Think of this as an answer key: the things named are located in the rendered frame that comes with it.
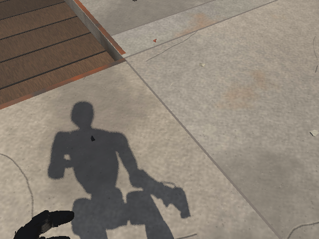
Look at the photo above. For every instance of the left robot hand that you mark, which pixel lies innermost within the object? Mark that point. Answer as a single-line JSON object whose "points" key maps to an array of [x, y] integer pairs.
{"points": [[43, 222]]}

